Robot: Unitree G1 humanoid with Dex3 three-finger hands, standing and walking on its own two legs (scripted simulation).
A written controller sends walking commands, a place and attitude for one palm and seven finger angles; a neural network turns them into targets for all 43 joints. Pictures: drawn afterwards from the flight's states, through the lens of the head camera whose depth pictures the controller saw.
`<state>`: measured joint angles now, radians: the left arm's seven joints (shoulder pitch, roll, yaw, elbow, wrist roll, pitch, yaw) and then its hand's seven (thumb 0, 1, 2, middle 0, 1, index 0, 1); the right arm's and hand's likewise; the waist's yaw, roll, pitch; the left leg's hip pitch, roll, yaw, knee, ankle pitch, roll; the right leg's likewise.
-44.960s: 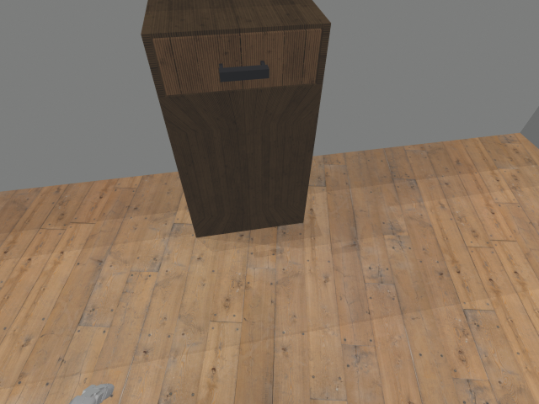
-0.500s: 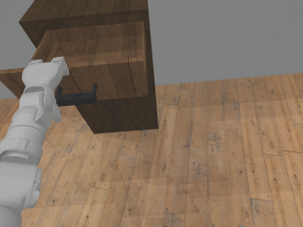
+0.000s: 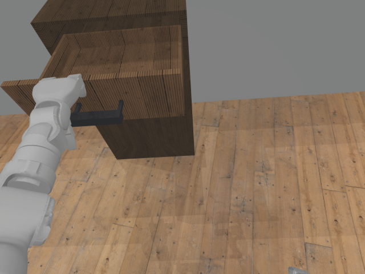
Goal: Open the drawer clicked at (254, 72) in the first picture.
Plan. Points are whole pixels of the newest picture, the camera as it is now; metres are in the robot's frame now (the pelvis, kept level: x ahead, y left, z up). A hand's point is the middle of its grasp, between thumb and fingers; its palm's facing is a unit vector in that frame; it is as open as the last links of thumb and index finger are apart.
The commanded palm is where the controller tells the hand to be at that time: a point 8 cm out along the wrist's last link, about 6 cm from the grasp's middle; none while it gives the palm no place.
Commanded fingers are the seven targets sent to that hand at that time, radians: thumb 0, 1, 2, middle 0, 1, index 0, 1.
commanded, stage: move the hooked fingers above the handle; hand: left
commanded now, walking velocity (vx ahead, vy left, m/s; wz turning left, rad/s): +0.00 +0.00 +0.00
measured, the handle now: (97, 111) +0.51 +0.25 +0.04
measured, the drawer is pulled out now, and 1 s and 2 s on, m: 0.29 0.29 0.29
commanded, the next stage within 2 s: none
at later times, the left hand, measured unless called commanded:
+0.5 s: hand (79, 100) +0.47 +0.25 +0.12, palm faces -0.05 +0.03 -1.00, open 14.4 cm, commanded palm +0.43 +0.24 +0.15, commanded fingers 0.00 -0.50 0.30 -0.30 -1.20 -0.30 -1.20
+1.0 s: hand (73, 105) +0.46 +0.26 +0.12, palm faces -0.02 +0.06 -1.00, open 13.9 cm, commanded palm +0.43 +0.24 +0.15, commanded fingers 0.00 -0.50 0.30 -0.30 -1.20 -0.30 -1.20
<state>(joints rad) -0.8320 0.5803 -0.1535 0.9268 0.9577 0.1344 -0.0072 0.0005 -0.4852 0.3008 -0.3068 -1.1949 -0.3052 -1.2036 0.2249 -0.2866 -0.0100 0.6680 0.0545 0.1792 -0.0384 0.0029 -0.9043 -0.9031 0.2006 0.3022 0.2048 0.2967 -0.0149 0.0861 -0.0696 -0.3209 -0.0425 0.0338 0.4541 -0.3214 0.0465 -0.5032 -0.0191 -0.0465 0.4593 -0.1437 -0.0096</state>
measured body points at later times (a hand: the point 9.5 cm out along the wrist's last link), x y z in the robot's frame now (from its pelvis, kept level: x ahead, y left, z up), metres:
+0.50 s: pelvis +0.01 +0.00 +0.00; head +0.07 -0.03 +0.44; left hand +0.46 +0.25 +0.17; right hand +0.09 -0.26 -0.15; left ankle -0.07 +0.09 -0.74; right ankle +0.04 -0.11 -0.74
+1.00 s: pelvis +0.00 +0.00 +0.00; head +0.06 -0.03 +0.44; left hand +0.45 +0.26 +0.17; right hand +0.11 -0.25 -0.15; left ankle -0.07 +0.09 -0.74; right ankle +0.04 -0.11 -0.74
